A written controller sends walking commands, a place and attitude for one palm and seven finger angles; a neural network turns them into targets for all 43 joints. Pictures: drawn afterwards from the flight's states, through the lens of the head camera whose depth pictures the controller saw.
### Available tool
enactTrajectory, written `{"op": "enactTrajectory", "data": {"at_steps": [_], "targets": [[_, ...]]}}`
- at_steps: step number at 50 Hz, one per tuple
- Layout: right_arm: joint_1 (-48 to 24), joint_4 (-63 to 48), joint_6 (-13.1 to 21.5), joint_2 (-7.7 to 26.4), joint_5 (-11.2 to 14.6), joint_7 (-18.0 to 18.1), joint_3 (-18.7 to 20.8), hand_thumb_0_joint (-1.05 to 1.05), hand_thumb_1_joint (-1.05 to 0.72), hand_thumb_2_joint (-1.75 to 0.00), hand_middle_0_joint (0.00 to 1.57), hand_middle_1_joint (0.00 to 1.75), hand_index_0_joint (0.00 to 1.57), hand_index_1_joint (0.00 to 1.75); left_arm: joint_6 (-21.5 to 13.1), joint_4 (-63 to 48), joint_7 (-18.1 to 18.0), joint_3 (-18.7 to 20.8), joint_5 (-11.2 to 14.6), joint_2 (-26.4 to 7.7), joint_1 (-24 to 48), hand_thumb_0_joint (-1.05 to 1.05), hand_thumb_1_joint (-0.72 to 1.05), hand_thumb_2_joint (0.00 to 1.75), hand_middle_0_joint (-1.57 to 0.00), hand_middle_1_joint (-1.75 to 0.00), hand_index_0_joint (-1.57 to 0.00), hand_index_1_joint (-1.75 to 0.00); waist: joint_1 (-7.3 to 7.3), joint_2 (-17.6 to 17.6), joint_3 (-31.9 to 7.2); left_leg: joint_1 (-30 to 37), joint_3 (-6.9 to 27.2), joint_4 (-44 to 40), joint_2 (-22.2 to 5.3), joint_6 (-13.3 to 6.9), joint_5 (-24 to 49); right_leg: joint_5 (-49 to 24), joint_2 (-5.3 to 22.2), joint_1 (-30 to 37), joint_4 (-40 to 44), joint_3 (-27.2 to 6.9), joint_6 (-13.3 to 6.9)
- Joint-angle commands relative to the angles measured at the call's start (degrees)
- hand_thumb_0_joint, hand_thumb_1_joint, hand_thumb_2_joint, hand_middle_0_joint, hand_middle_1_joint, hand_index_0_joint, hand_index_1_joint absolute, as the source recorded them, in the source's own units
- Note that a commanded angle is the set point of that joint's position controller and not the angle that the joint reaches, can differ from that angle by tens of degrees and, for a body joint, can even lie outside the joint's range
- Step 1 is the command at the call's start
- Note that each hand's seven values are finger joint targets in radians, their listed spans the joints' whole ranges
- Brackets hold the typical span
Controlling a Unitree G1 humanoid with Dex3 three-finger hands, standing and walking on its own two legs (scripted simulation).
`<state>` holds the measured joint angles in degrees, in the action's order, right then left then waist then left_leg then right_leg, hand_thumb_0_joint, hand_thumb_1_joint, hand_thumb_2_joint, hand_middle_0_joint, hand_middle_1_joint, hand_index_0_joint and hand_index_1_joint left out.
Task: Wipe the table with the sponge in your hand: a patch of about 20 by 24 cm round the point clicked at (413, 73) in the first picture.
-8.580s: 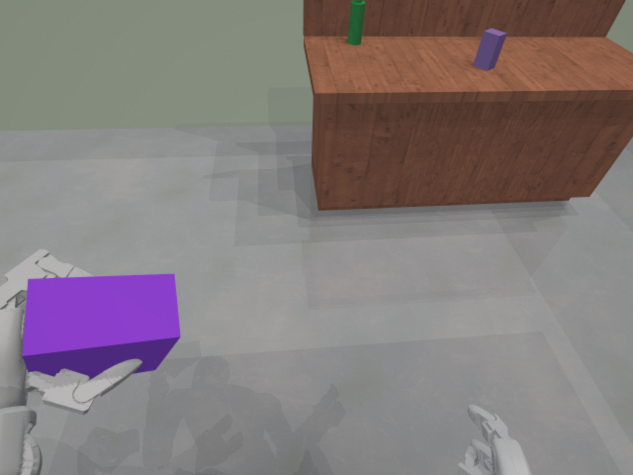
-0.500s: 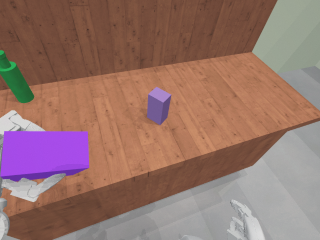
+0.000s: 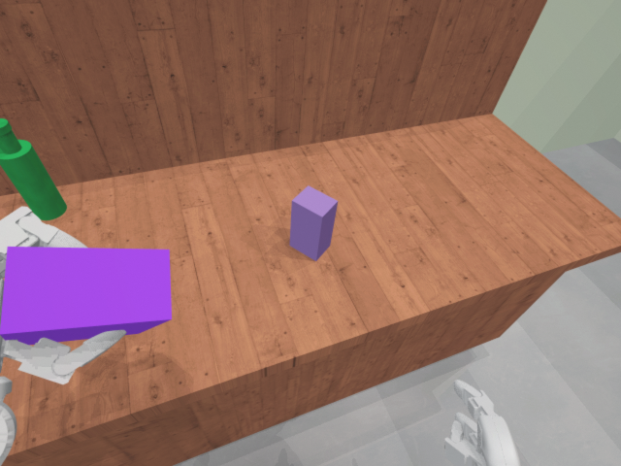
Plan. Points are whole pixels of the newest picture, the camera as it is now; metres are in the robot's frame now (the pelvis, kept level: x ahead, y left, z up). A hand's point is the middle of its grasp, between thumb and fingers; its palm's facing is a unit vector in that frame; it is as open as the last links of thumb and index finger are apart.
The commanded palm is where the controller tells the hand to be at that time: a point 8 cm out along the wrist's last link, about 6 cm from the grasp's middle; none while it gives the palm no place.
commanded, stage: come to a stop and stand still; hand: left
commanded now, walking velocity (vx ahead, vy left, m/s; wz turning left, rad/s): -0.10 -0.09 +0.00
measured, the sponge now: (109, 298) +0.23 +0.21 +0.16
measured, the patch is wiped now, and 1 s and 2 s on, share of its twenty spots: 0.00 0.00 0.00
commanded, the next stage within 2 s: look again from close up in 1.48 s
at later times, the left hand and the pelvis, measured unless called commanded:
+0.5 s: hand (41, 302) +0.22 +0.26 +0.18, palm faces +0.37 -0.84 -0.39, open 10.0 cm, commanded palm +0.17 +0.29 +0.19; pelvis +0.01 +0.01 +0.02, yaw +0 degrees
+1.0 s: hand out of the picture +0.21 +0.30 +0.17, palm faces +0.39 -0.82 -0.41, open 10.0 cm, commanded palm +0.15 +0.32 +0.19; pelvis -0.01 +0.04 +0.01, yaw +0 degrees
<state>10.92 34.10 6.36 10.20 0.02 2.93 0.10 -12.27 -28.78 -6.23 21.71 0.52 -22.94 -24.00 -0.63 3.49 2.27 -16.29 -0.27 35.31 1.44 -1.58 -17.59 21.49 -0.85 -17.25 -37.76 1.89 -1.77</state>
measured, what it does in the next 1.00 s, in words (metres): stands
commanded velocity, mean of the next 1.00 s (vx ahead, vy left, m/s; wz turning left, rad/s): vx -0.03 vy -0.01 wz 0.00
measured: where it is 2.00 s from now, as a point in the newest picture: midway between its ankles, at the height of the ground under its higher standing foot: outside the picture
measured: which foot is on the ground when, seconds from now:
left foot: down 0.00-1.00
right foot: down 0.00-1.00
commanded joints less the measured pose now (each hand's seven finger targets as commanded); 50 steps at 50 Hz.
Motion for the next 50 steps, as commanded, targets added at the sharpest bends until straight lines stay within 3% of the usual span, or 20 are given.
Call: {"op": "enactTrajectory", "data": {"at_steps": [1,3,4,6,8,11,18,27,28,29,30,31,33,35,36,40,41,43,46,50], "targets": [[-4.6,-8.7,2.7,7.8,0.8,-1.3,2.0,0.0,-0.9,-0.9,0.2,0.3,0.2,0.3,-4.0,-10.8,-0.4,7.9,1.4,-8.5,-1.8,0.0,0.1,1.3,-1.2,-1.6,-1.2,-1.6,0.63,-6.0,-10.3,-4.4,5.4,-3.3,-6.7,-1.7,20.0,-24.4,3.0,16.8,15.5,-4.1,-1.7],[-2.1,-8.7,2.8,8.7,1.0,-1.7,3.4,0.0,-0.9,-0.9,0.2,0.3,0.2,0.3,-2.5,-7.6,0.4,5.6,2.9,-5.6,-3.4,0.0,0.1,1.3,-1.2,-1.6,-1.2,-1.6,-0.59,3.1,-10.6,-1.5,2.6,0.1,-2.4,1.0,12.2,-27.4,9.1,11.7,15.5,-12.4,-5.6],[-2.2,-8.6,2.4,8.7,0.8,-1.7,3.0,0.0,-0.9,-0.9,0.2,0.3,0.2,0.3,-2.3,-8.1,0.3,5.0,3.2,-5.5,-3.6,0.0,0.1,1.3,-1.2,-1.6,-1.2,-1.6,-0.76,2.4,-9.7,0.8,2.2,-0.2,-2.4,1.0,12.3,-28.9,10.4,8.7,16.1,-12.7,-5.9],[-4.0,-7.9,2.5,8.2,0.7,-1.4,2.1,0.0,-0.9,-0.9,0.2,0.3,0.2,0.3,-2.1,-10.4,-0.2,5.9,3.4,-7.1,-2.8,0.0,0.1,1.3,-1.2,-1.6,-1.2,-1.6,-0.5,-4.1,-10.7,5.7,3.5,-5.6,-4.5,0.5,19.4,-31.6,7.4,7.8,13.9,-8.5,-3.1],[-5.5,-8.7,2.5,7.9,0.5,-0.5,1.5,0.0,-0.9,-0.9,0.2,0.3,0.2,0.3,-2.3,-12.8,-0.7,5.7,2.8,-8.2,-0.1,0.0,0.1,1.3,-1.2,-1.6,-1.2,-1.6,0.38,-6.6,-11.4,6.5,5.9,-10.2,-7.2,0.4,27.0,-31.2,4.7,11.3,12.2,-5.2,-0.3],[-6.6,-8.9,2.8,7.7,0.7,0.3,1.1,0.0,-0.9,-0.9,0.2,0.3,0.2,0.3,-2.3,-15.9,-1.0,6.0,2.6,-9.8,2.2,0.0,0.1,1.3,-1.2,-1.6,-1.2,-1.6,0.78,-9.1,-11.4,7.3,6.2,-12.1,-7.7,0.8,29.7,-29.4,3.9,13.1,12.9,-4.5,0.2],[-5.4,-9.5,2.2,8.2,0.7,0.5,1.6,0.0,-0.9,-0.9,0.2,0.3,0.2,0.3,-1.4,-11.6,-1.3,5.2,3.2,-7.5,-2.6,0.0,0.1,1.3,-1.2,-1.6,-1.2,-1.6,1.1,-7.1,-10.2,4.1,6.1,-14.4,-7.2,1.2,19.4,-23.9,4.5,14.3,16.7,-4.6,0.4],[-6.0,-9.5,2.1,8.5,0.5,0.9,1.3,0.0,-0.9,-0.9,0.2,0.3,0.2,0.3,-0.8,-10.7,-1.5,2.5,2.7,-6.1,2.8,0.0,0.1,1.3,-1.2,-1.6,-1.2,-1.6,1.04,-6.3,-7.2,2.7,6.3,-16.7,-6.2,0.3,7.7,-15.8,4.2,10.4,19.7,-5.7,0.6],[3.3,-8.6,5.1,10.2,-1.6,0.2,1.4,0.0,-0.9,-0.9,0.2,0.3,0.2,0.3,-6.9,-21.7,-1.4,35.9,-7.3,-53.2,62.4,0.0,0.1,1.3,-1.2,-1.6,-1.2,-1.6,2.09,-0.9,4.6,-5.5,1.4,-8.9,-7.0,-1.2,12.4,-15.1,5.2,-0.1,23.9,-7.1,5.1],[-2.6,-6.0,4.6,3.2,0.5,-0.1,-0.8,0.0,-0.9,-0.9,0.2,0.3,0.2,0.3,-4.5,11.2,1.3,12.5,-0.6,-16.5,30.1,0.0,0.1,1.3,-1.2,-1.6,-1.2,-1.6,1.66,-0.9,-9.5,5.1,2.6,-9.5,-2.9,-1.0,14.2,-11.8,7.4,2.1,20.9,-7.4,-0.1],[-1.2,-8.8,5.9,8.6,0.4,-0.3,2.5,0.0,-0.9,-0.9,0.2,0.3,0.2,0.3,-4.4,13.0,2.0,7.5,0.9,-10.0,15.7,0.0,0.1,1.3,-1.2,-1.6,-1.2,-1.6,4.42,-7.1,-8.0,7.1,1.7,-8.6,-3.3,0.7,12.7,-17.1,6.4,3.9,22.2,-14.0,-0.1],[-2.2,-8.2,6.1,8.2,1.2,-2.0,2.5,0.0,-0.9,-0.9,0.2,0.3,0.2,0.3,-4.9,8.8,2.7,1.8,2.9,-3.3,10.2,0.0,0.1,1.3,-1.2,-1.6,-1.2,-1.6,3.26,-13.3,-10.8,7.9,1.1,-9.9,-3.8,0.5,13.0,-20.6,6.8,8.1,19.4,-11.0,-0.2],[-3.2,-9.7,6.3,8.8,1.1,-3.1,2.3,0.0,-0.9,-0.9,0.2,0.3,0.2,0.3,-6.3,-4.8,2.1,-0.3,2.9,-5.0,10.2,0.0,0.1,1.3,-1.2,-1.6,-1.2,-1.6,3.27,-9.9,-10.9,4.3,3.0,-12.8,-4.1,0.6,11.3,-16.7,5.7,12.0,17.7,-8.3,0.2],[-3.5,-9.9,6.6,8.8,0.8,-3.2,2.2,0.0,-0.9,-0.9,0.2,0.3,0.2,0.3,-6.4,-7.7,1.3,0.9,2.8,-6.6,5.2,0.0,0.1,1.3,-1.2,-1.6,-1.2,-1.6,3.67,-3.6,-9.3,1.9,3.8,-14.5,-3.8,0.5,5.7,-9.6,4.6,11.5,18.8,-7.6,0.6],[-5.1,-9.7,6.7,8.8,1.2,-3.2,1.9,0.0,-0.9,-0.9,0.2,0.3,0.2,0.3,-6.4,-6.8,0.8,3.5,3.0,-8.4,2.2,0.0,0.1,1.3,-1.2,-1.6,-1.2,-1.6,3.55,-4.4,-8.0,1.4,3.8,-15.6,-4.6,0.1,2.8,-7.8,3.9,10.2,18.5,-6.7,0.7],[-3.9,-10.2,6.7,8.5,1.0,-1.5,1.6,0.0,-0.9,-0.9,0.2,0.3,0.2,0.3,-7.7,-6.6,0.5,9.0,3.0,-11.9,4.7,0.0,0.1,1.3,-1.2,-1.6,-1.2,-1.6,3.03,-1.6,-5.2,-4.3,6.8,-18.6,-5.3,-0.3,-5.5,-2.9,3.3,10.1,17.9,-5.4,1.3],[-4.9,-9.9,6.8,8.7,1.2,-1.3,1.5,0.0,-0.9,-0.9,0.2,0.3,0.2,0.3,-8.2,-7.6,0.4,11.3,2.8,-14.3,6.2,0.0,0.1,1.3,-1.2,-1.6,-1.2,-1.6,2.82,-4.7,-4.9,-5.2,7.0,-19.3,-5.8,-0.8,-6.6,-4.3,2.8,10.9,16.5,-4.7,1.4],[-3.8,-9.9,7.1,8.1,1.2,-0.7,1.5,0.0,-0.9,-0.9,0.2,0.3,0.2,0.3,-9.0,-7.2,0.8,9.6,2.7,-12.3,8.2,0.0,0.1,1.3,-1.2,-1.6,-1.2,-1.6,2.69,-8.6,-5.5,-6.6,7.9,-20.3,-6.6,-1.1,-8.6,-6.1,3.3,12.8,14.2,-3.9,1.3],[-4.1,-9.2,8.4,7.9,1.2,-1.1,1.3,0.0,-0.9,-0.9,0.2,0.3,0.2,0.3,-9.5,-7.8,1.0,8.1,2.5,-10.8,8.7,0.0,0.1,1.3,-1.2,-1.6,-1.2,-1.6,2.76,-9.8,-6.6,-4.6,7.0,-19.4,-6.7,-1.1,-5.6,-9.7,3.3,13.4,13.3,-3.5,1.3],[-2.4,-8.0,9.1,8.4,0.8,-1.8,1.8,0.0,-0.9,-0.9,0.2,0.3,0.2,0.3,-9.1,-8.1,1.0,3.8,2.1,-7.3,8.0,0.0,0.1,1.3,-1.2,-1.6,-1.2,-1.6,2.65,-6.5,-7.4,-0.6,6.7,-17.4,-5.7,0.3,2.9,-13.4,3.5,12.3,14.8,-3.7,1.2]]}}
